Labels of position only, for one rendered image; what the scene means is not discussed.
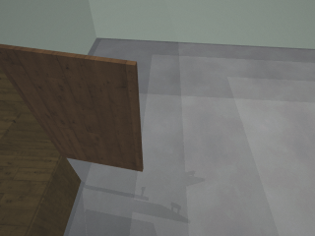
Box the cupboard door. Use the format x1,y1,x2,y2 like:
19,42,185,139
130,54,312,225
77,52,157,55
0,44,144,172

